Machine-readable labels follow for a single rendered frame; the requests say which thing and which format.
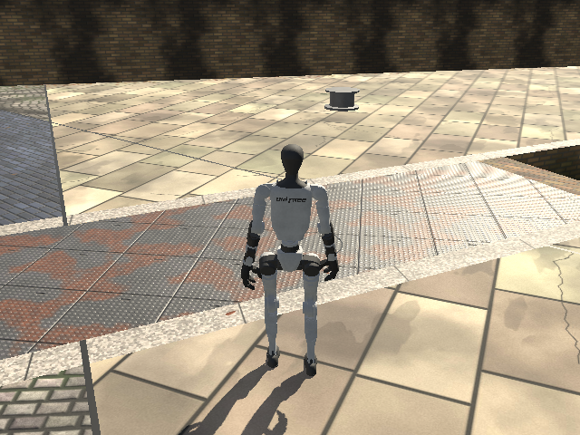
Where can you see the robot right shin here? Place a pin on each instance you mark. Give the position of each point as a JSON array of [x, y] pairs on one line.
[[310, 330]]

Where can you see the right robot forearm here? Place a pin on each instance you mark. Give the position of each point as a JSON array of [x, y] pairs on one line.
[[329, 244]]

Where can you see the robot right hand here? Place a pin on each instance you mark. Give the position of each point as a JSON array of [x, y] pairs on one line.
[[332, 266]]

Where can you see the left robot forearm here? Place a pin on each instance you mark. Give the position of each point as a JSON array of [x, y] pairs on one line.
[[251, 247]]

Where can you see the robot left hand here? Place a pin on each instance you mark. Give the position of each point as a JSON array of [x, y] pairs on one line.
[[246, 276]]

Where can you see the robot right upper arm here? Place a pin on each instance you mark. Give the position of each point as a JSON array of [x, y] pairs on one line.
[[323, 210]]

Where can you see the robot left upper arm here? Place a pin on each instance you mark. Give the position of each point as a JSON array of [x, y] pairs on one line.
[[259, 207]]

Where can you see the robot torso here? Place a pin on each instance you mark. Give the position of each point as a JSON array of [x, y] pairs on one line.
[[290, 216]]

